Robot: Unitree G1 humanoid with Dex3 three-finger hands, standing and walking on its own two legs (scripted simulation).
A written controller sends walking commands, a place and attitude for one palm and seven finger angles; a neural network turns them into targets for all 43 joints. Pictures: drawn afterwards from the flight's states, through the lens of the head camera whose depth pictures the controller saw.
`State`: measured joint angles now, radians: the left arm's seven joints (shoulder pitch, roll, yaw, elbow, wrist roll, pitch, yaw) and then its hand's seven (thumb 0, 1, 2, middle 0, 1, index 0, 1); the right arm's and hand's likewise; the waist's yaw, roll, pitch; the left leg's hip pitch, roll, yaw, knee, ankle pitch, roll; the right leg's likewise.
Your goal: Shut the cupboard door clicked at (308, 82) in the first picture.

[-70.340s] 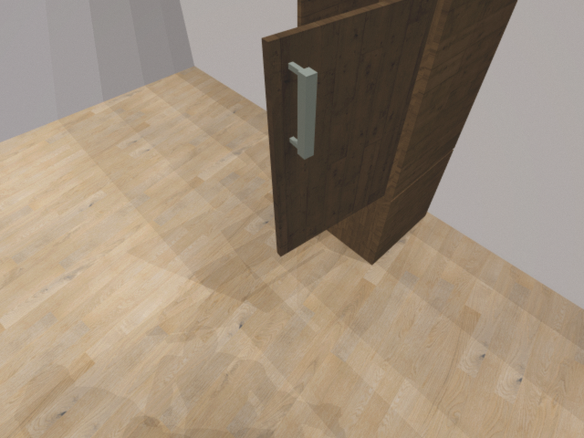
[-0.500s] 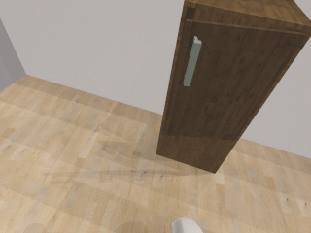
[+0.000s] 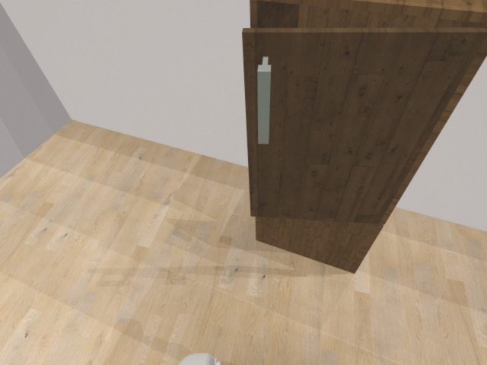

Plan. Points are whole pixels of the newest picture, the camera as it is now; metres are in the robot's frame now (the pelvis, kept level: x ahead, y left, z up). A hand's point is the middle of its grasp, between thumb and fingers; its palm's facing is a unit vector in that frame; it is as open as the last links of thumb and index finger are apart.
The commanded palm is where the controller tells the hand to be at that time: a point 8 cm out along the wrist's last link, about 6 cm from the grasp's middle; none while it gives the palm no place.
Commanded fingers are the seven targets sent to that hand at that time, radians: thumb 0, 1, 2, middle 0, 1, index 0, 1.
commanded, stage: shuffle to correct the standing spot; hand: left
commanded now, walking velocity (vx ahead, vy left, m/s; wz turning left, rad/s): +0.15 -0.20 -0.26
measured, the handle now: (264, 102) +0.58 -0.03 +0.12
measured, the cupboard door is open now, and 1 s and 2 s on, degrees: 17 17 17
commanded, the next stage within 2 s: come to a stop and stand still in 0.56 s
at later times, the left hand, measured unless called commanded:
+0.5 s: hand out of the picture +0.11 +0.09 -0.17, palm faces +0.01 -0.98 -0.17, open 7.3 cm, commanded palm none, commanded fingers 0.00 0.90 0.90 -0.20 -0.30 -0.20 -0.30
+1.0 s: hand (262, 344) +0.20 -0.02 -0.19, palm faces +0.01 -0.98 -0.18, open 7.3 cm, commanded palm none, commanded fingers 0.00 0.90 0.90 -0.20 -0.30 -0.20 -0.30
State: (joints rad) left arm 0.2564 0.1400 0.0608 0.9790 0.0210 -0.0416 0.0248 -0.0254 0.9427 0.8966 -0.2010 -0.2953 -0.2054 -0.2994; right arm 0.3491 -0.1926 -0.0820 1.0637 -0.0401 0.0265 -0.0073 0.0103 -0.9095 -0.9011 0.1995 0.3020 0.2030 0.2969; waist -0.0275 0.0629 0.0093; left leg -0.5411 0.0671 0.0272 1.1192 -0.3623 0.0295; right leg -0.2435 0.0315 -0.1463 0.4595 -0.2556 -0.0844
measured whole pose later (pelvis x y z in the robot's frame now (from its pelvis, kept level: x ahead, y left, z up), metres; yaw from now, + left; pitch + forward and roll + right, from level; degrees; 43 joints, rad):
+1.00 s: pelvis +0.14 -0.19 -0.01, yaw -4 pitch +0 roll +0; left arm 0.21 0.17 0.05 1.01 0.01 0.03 0.03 0.00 0.92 0.90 -0.20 -0.30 -0.21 -0.30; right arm 0.21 -0.15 -0.04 1.01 -0.02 0.03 -0.02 0.01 -0.93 -0.90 0.20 0.30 0.20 0.30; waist 0.02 -0.05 0.06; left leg -0.28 -0.02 0.13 0.57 -0.29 0.06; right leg -0.31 -0.07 -0.10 0.62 -0.32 0.01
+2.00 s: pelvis +0.06 -0.16 +0.00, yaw -4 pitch -2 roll -1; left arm 0.42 0.15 0.00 1.03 0.03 0.02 0.05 0.00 0.91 0.90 -0.20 -0.30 -0.20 -0.30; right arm 0.33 -0.14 -0.02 1.08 -0.02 0.03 0.00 0.01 -0.91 -0.90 0.20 0.30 0.20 0.30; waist 0.00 -0.01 0.01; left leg -0.30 -0.03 0.13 0.43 -0.11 0.10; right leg -0.21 -0.04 -0.05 0.47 -0.23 0.02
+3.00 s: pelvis -0.05 -0.06 +0.02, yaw -11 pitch +0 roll -4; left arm 0.36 0.20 0.06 1.02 0.00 0.08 0.02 0.00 0.91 0.90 -0.20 -0.29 -0.20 -0.30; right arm 0.39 -0.11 -0.04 1.08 -0.04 0.02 -0.04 0.01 -0.91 -0.90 0.20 0.30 0.21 0.30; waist -0.06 0.01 -0.03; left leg -0.19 -0.06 0.07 0.14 0.03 0.00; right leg -0.09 0.05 -0.06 0.46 -0.45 -0.01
